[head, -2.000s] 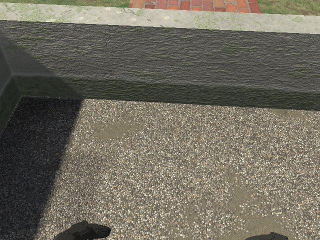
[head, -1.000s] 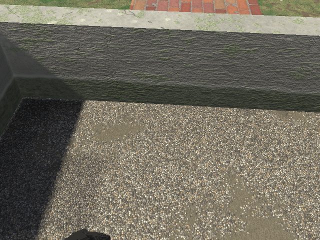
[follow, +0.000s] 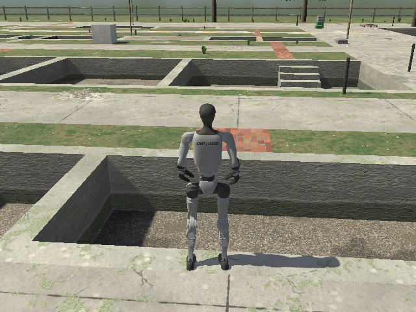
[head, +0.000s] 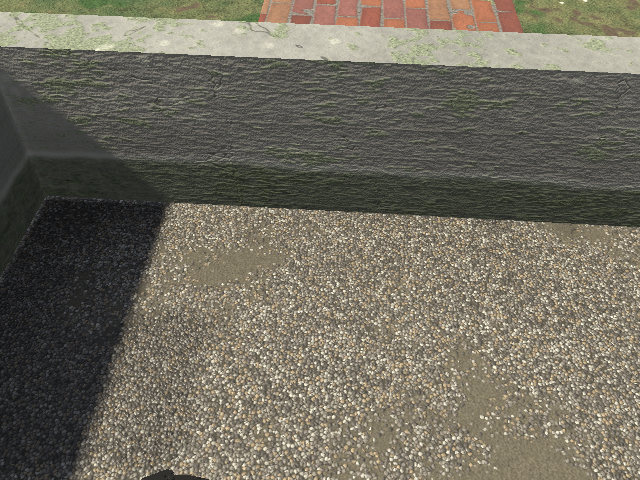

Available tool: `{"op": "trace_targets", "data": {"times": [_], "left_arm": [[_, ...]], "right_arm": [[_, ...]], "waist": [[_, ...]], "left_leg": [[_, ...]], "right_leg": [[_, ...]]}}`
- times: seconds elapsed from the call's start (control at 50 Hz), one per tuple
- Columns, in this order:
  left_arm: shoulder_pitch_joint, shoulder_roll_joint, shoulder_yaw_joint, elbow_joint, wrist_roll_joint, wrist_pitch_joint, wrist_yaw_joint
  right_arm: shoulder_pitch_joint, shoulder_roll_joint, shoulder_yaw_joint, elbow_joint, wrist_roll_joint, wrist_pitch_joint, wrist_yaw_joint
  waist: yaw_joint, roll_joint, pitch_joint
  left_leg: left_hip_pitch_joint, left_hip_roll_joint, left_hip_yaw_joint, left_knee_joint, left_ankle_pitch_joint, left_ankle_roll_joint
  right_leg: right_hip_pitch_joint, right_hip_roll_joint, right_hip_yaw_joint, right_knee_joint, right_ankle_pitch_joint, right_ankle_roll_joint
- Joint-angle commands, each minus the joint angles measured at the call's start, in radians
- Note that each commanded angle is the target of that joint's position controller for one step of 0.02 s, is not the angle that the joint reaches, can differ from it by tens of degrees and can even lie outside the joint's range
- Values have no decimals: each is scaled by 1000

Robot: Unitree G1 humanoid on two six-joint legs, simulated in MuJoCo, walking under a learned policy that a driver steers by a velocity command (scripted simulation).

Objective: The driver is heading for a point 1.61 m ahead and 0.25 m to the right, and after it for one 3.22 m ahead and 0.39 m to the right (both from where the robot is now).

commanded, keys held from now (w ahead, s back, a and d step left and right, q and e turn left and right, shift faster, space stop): w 0.42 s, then no key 0.58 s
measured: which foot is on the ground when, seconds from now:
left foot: down 0.00-1.00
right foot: down 0.00-1.00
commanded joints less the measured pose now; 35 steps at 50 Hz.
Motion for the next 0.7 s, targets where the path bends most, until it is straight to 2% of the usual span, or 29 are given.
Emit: {"op": "trace_targets", "data": {"times": [0.02,0.04,0.08,0.1,0.12,0.16,0.18,0.2,0.22,0.24,0.28,0.3,0.32,0.34,0.36,0.38,0.4,0.42,0.44,0.46,0.48,0.58,0.7], "left_arm": [[-86,70,25,-108,12,-21,-2],[-80,68,23,-104,19,-24,-5],[-74,71,23,-104,18,-27,-6],[-80,90,31,-87,1,-19,3],[-85,92,32,-91,-6,-16,5],[-89,89,33,-90,-5,-13,6],[-85,70,24,-107,12,-21,-2],[-78,67,23,-103,19,-24,-5],[-73,69,23,-102,18,-26,-6],[-78,89,32,-85,1,-19,3],[-86,89,32,-88,-5,-14,7],[-83,70,24,-105,12,-21,-2],[-76,68,23,-101,18,-24,-5],[-78,88,32,-83,2,-18,3],[-83,89,33,-88,-4,-15,6],[-82,68,24,-105,13,-22,-2],[-75,68,23,-100,18,-24,-5],[-76,90,32,-82,1,-18,3],[-65,93,35,-76,-7,-15,6],[-47,75,29,-83,6,-20,-3],[-20,81,33,-63,6,-21,-6],[31,94,54,-17,-18,-16,-9],[85,93,74,36,-35,-10,-6]], "right_arm": [[-80,-82,-26,-107,4,-16,0],[-74,-81,-26,-107,1,-16,-1],[-68,-83,-26,-109,-3,-16,-2],[-25,-95,-33,-80,-5,-15,-6],[-32,-98,-34,-81,-2,-15,-5],[-36,-95,-34,-79,2,-14,-5],[-77,-82,-26,-106,4,-15,-1],[-71,-81,-26,-106,0,-15,-2],[-66,-82,-26,-106,-2,-15,-2],[-24,-95,-34,-79,-4,-14,-6],[-33,-96,-34,-78,1,-15,-5],[-74,-82,-26,-106,3,-15,-2],[-69,-81,-26,-106,0,-15,-2],[-24,-94,-34,-78,-3,-13,-6],[-28,-97,-34,-78,-1,-14,-6],[-72,-83,-26,-106,1,-15,-2],[-66,-80,-26,-105,-1,-15,-3],[-22,-94,-34,-77,-3,-13,-7],[-7,-101,-37,-66,3,-12,-5],[-34,-92,-33,-83,9,-13,-1],[-9,-97,-37,-69,12,-11,-1],[40,-109,-58,-27,27,-1,-1],[90,-106,-78,18,40,9,-6]], "waist": [[16,-1,-17],[12,0,-47],[10,-1,-76],[-14,10,-108],[-8,11,-76],[-7,9,-47],[16,-1,-15],[12,-1,-46],[11,-1,-64],[-12,9,-102],[-7,12,-60],[16,1,-22],[12,-1,-49],[-11,6,-88],[-7,8,-67],[15,2,-30],[11,2,-56],[-12,7,-92],[-8,5,-73],[14,-1,-33],[10,0,-58],[6,1,-33],[3,7,-7]], "left_leg": [[-46,54,-70,-40,183,35],[-34,54,-69,-37,202,32],[-15,53,-66,-28,213,26],[20,52,-64,-40,142,32],[7,52,-65,-42,125,35],[-10,52,-67,-50,113,40],[-45,53,-70,-42,181,34],[-33,53,-69,-39,200,30],[-21,53,-67,-34,208,27],[16,51,-64,-43,145,31],[-3,50,-66,-49,120,37],[-40,52,-70,-43,181,33],[-29,53,-70,-40,200,30],[10,51,-66,-47,142,33],[2,50,-66,-48,131,34],[-37,50,-68,-42,186,30],[-24,52,-69,-40,199,29],[14,51,-66,-46,142,32],[11,53,-70,-55,135,37],[-20,58,-78,-56,205,35],[1,60,-80,-58,216,38],[20,59,-84,-84,180,45],[20,53,-81,-109,142,50]], "right_leg": [[26,-66,79,-22,192,-38],[44,-70,82,-14,226,-41],[53,-72,85,-7,254,-43],[64,-69,96,-24,170,-42],[45,-66,93,-33,137,-38],[34,-63,91,-41,113,-36],[25,-65,80,-24,190,-38],[43,-68,83,-17,224,-41],[50,-70,85,-12,244,-43],[64,-66,95,-26,170,-42],[42,-63,93,-39,125,-37],[29,-66,83,-26,195,-39],[44,-69,85,-19,224,-41],[59,-65,95,-30,162,-42],[47,-62,92,-35,141,-39],[35,-65,83,-22,205,-40],[48,-69,87,-19,230,-42],[61,-66,96,-31,163,-42],[55,-65,96,-41,146,-42],[47,-73,91,-37,231,-46],[68,-79,96,-38,257,-53],[62,-82,100,-69,222,-65],[61,-76,93,-94,193,-72]]}}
